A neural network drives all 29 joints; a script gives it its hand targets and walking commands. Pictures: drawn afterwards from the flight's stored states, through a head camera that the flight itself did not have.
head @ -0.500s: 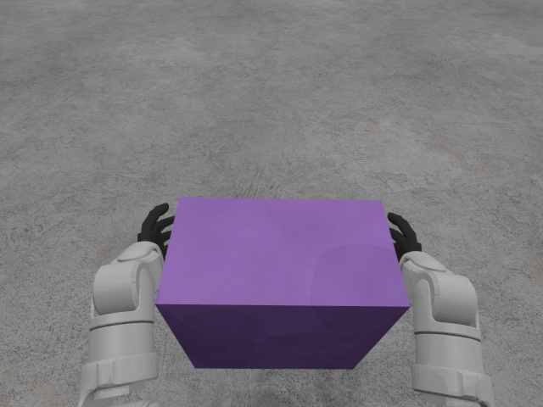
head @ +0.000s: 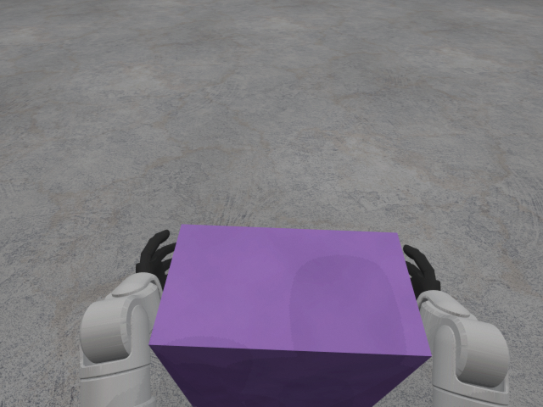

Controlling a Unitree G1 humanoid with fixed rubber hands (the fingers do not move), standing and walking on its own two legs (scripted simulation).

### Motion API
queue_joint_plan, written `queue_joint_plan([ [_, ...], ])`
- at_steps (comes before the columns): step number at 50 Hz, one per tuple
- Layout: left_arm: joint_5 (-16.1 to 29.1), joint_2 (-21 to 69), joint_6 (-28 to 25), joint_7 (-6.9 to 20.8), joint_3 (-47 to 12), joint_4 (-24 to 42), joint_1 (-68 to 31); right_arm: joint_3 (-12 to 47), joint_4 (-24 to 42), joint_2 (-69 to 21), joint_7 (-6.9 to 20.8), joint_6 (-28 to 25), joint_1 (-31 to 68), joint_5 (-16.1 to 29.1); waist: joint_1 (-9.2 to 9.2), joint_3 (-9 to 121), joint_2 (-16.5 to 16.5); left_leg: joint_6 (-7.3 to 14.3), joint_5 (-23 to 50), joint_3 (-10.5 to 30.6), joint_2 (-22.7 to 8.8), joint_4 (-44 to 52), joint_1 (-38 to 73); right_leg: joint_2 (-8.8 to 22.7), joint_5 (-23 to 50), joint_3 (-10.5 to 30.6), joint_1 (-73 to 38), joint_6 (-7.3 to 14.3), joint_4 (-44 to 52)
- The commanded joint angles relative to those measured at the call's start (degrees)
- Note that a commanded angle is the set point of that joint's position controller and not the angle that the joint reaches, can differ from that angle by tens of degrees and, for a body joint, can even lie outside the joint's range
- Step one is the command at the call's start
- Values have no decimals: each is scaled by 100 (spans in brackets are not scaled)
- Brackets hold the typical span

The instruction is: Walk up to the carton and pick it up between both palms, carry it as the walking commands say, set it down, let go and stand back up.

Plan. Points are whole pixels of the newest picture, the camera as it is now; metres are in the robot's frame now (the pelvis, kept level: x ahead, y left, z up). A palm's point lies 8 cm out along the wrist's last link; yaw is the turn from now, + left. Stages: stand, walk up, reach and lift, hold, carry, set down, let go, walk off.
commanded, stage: carry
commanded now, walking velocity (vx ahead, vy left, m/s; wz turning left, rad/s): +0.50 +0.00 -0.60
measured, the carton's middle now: (283, 329) +0.24 +0.00 +0.03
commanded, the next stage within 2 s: none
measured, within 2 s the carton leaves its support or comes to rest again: neither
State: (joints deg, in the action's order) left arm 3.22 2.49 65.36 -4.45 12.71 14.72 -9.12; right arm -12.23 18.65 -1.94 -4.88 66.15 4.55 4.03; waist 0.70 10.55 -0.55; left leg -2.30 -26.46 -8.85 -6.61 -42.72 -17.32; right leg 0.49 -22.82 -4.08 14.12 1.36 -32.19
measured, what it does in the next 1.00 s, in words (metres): walks ahead, turning right: left foot, then right foot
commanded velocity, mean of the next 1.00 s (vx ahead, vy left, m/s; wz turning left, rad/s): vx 0.50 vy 0.00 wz -0.60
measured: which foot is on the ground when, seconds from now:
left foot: up 0.00-0.14, down 0.16-0.62, up 0.64-1.00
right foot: down 0.00-0.16, up 0.18-0.58, down 0.60-1.00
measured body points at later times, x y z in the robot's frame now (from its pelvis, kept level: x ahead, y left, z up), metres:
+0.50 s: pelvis +0.24 -0.01 +0.01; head +0.25 +0.01 +0.46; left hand +0.55 +0.07 +0.08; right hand +0.39 -0.27 +0.09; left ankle +0.10 +0.12 -0.73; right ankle +0.35 -0.16 -0.69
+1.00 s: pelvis +0.52 -0.12 +0.02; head +0.51 -0.13 +0.47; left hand +0.85 -0.10 +0.12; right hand +0.65 -0.41 +0.10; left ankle +0.73 -0.03 -0.68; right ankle +0.41 -0.14 -0.73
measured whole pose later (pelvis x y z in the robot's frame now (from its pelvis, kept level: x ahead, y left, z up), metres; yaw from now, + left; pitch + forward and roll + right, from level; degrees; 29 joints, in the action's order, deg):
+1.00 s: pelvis +0.52 -0.12 +0.02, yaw -31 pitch +4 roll +2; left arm 4.1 2.0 64.0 -1.9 12.4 23.2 -4.4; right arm -10.6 26.5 -3.0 -3.3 64.9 1.1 2.9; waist 0.7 5.4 0.0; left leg -2.9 -5.9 -3.0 -5.7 -36.4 -34.2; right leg -2.9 -12.8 5.4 2.8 4.6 -12.2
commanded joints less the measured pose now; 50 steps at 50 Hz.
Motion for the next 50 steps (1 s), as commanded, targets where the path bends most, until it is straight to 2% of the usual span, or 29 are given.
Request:
queue_joint_plan([
  [1,919,3899,50,450,-3921,1294,-2125,4191,1030,-4202,467,-38,2755,897,189,358,1049,34,-752,301,361,-761,-2812,1664,4398,2805,-3038,1137,1098],
  [3,969,3962,56,514,-4066,1663,-1823,4230,1188,-4297,493,-56,2150,852,147,401,899,56,-133,332,326,55,-2255,1376,3809,2189,-2732,925,1241],
  [5,1018,3944,47,553,-4203,1873,-1847,4199,1414,-4175,480,-98,2062,780,111,457,977,84,520,54,623,750,-1230,1091,3388,1642,-2016,730,1168],
  [6,1050,3883,48,559,-4270,1957,-1906,4184,1454,-4090,469,-109,1985,745,21,520,895,132,1036,-94,758,1308,-389,921,3084,1307,-1434,570,917],
  [7,1066,3761,53,549,-4295,1974,-1986,4161,1428,-3995,451,-113,1942,718,-137,711,686,234,1772,-235,880,2125,1148,633,2818,764,-407,282,320],
  [8,1061,3655,110,539,-4363,2020,-1832,4069,1361,-3868,430,-88,1643,657,-240,954,46,441,1548,590,242,2380,2614,285,2155,321,895,44,-677],
  [9,1115,3572,178,579,-4438,2192,-1818,3946,1334,-3639,399,-74,1367,559,-330,1168,-1715,997,1572,2952,-1620,2771,3569,-286,169,-205,2497,-198,-2315],
  [10,1202,3479,204,661,-4470,2167,-2109,3970,1373,-3707,383,-85,1597,588,-278,909,-1930,1394,2334,3646,-2054,2894,3420,-130,-1173,100,3188,-188,-3219],
  [11,1142,3630,217,692,-4452,1975,-1866,4085,1525,-3854,400,-55,1617,631,-247,481,-1043,1393,2348,3000,-1945,2749,2968,331,-749,410,3264,-146,-3487],
  [12,1129,3747,198,714,-4454,1830,-1899,4141,1598,-3896,440,-69,1928,665,-215,173,-423,1307,1937,2414,-1779,2982,2427,591,-319,515,3078,-166,-3135],
  [13,1078,3875,198,725,-4433,1705,-1662,4183,1658,-3927,484,-69,1919,716,-197,-93,-299,1202,1785,1899,-1618,3242,2113,637,-63,402,2934,-181,-2651],
  [15,954,4099,145,696,-4416,1625,-1346,4343,1853,-4065,576,-82,1894,885,-194,-151,-481,987,2517,1103,-1380,3291,2140,497,335,52,2680,-219,-2050],
  [17,766,4051,112,611,-4357,1630,-1073,4432,1901,-4032,661,-64,1747,1006,-191,-131,-638,917,3313,679,-1321,3318,2413,338,707,-252,2702,-220,-1605],
  [20,617,3938,77,507,-4322,1771,-962,4545,2027,-3935,752,-47,1764,1154,-170,-263,-753,779,3962,92,-1196,3280,2557,214,1351,-586,2608,-122,-1052],
  [22,598,3912,56,460,-4353,1904,-1014,4568,2099,-3872,791,-41,1769,1205,-144,-372,-898,612,4364,-256,-1096,3255,2437,112,1732,-779,2291,-11,-613],
  [23,614,3913,51,440,-4381,1984,-1074,4563,2151,-3834,804,-37,1782,1221,-126,-363,-967,514,4930,-443,-1039,3126,2379,13,1844,-878,2024,55,-387],
  [26,718,3869,55,407,-4458,2192,-1235,4504,2273,-3668,806,-16,1651,1204,-146,-122,-1196,324,6849,-743,-1004,2379,2660,-361,1780,-1136,1495,191,-113],
  [28,819,3799,80,425,-4465,2233,-1211,4454,2260,-3579,782,7,1492,1110,-66,249,-1147,200,7115,-921,-933,1018,2618,-634,1687,-1224,650,262,232],
  [29,875,3766,107,451,-4447,2171,-1067,4434,2209,-3525,763,29,1439,1034,77,489,-1002,111,6552,-971,-764,-140,1986,-677,1535,-985,-325,417,421],
  [30,896,3711,124,496,-4399,2066,-1011,4401,2114,-3450,748,48,1576,981,249,694,-645,83,5012,-789,-524,-1428,807,-195,1476,-64,-1429,692,549],
  [31,853,3588,186,533,-4397,1878,-870,4407,2047,-3486,736,92,1276,858,198,788,1254,-2,1029,-506,397,-3390,-1279,1530,2525,3001,-2599,1608,1037],
  [32,953,3530,195,601,-4464,1823,-1262,4299,1794,-3540,741,79,1527,810,200,1089,1115,-1,-528,615,658,-4490,-2102,1970,3262,4050,-2814,2076,1237],
  [33,1076,3606,103,649,-4524,1868,-2098,4265,1618,-3779,759,-7,2187,891,200,1294,466,72,-380,1149,347,-4518,-2197,1903,3448,3688,-2600,1929,1236],
  [34,1177,4029,68,696,-4643,2019,-2005,4341,1540,-4086,784,-42,1853,834,93,1224,173,96,-109,1246,139,-3994,-2047,1803,2977,3352,-2023,1614,1480],
  [36,1360,4564,2,856,-4805,2054,-1791,4312,1466,-4543,776,-173,1462,683,12,991,90,27,377,1263,-105,-2678,-1555,1380,1897,2524,-1364,1101,1809],
  [37,1338,4527,-21,910,-4806,1899,-1736,4256,1342,-4492,756,-203,1379,559,11,801,193,9,467,1073,-40,-2200,-1300,1289,1725,2216,-1040,1017,1993],
  [42,1193,4087,-169,957,-4584,1711,-1719,4438,1412,-4314,635,-331,1827,572,32,195,543,-83,1334,703,57,-670,-1742,1143,1932,1895,-1098,988,2493],
  [45,1060,3828,-154,865,-4327,1615,-1622,4468,1439,-4139,565,-282,2019,672,45,125,674,-113,1887,545,102,-23,-1833,940,2451,1592,-1322,826,2356],
  [50,910,3567,-39,710,-3968,1518,-1467,4436,1409,-3919,508,-95,2154,793,128,-9,941,-25,2214,230,426,1005,-1389,819,3700,1421,-1353,790,1920],
])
